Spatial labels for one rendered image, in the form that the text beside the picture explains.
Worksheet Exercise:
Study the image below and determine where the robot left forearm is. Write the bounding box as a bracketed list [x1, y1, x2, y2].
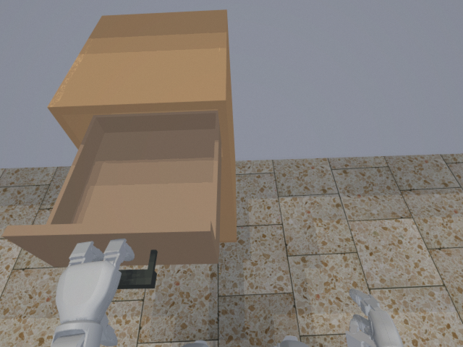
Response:
[51, 320, 103, 347]

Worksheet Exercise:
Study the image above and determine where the cabinet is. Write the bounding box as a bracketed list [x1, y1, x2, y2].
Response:
[47, 9, 237, 243]

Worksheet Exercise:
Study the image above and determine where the handle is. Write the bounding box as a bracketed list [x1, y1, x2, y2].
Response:
[117, 249, 158, 289]

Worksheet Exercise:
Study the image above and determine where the right robot shin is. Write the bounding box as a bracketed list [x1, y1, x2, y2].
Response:
[282, 335, 298, 341]

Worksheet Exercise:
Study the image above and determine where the robot right hand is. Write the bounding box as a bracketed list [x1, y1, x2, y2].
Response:
[345, 288, 404, 347]

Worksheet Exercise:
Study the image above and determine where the robot left hand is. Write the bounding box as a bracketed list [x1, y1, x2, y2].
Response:
[56, 239, 135, 346]

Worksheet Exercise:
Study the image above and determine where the drawer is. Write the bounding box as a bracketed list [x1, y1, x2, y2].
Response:
[2, 111, 221, 267]

